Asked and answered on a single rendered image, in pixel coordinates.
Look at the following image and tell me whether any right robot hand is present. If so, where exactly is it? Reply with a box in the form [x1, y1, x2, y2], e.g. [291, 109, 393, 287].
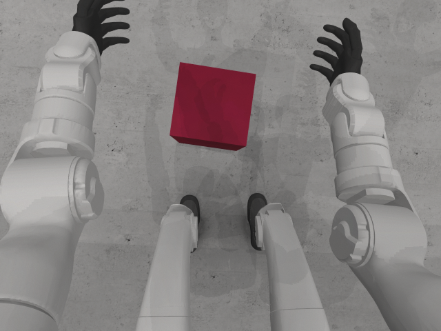
[310, 18, 363, 86]

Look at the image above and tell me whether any robot left forearm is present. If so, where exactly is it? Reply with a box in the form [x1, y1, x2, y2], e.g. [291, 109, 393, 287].
[0, 31, 101, 221]

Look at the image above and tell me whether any right robot thigh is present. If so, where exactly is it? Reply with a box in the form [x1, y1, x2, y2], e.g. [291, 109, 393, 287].
[255, 210, 330, 331]

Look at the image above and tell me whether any carton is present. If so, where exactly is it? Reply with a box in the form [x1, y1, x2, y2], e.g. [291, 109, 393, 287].
[170, 62, 256, 151]

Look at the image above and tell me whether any left robot shin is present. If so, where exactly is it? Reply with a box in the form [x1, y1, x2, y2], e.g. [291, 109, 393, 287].
[160, 204, 193, 229]

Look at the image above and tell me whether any robot right forearm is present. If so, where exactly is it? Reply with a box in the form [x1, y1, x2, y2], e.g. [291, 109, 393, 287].
[322, 72, 427, 253]

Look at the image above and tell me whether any robot right upper arm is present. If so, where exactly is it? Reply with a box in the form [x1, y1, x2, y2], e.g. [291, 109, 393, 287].
[329, 202, 441, 331]

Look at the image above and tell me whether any left robot hand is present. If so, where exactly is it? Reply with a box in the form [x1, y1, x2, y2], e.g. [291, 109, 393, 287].
[72, 0, 130, 55]

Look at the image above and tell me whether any robot left upper arm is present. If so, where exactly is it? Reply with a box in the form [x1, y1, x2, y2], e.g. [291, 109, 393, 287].
[0, 156, 105, 331]

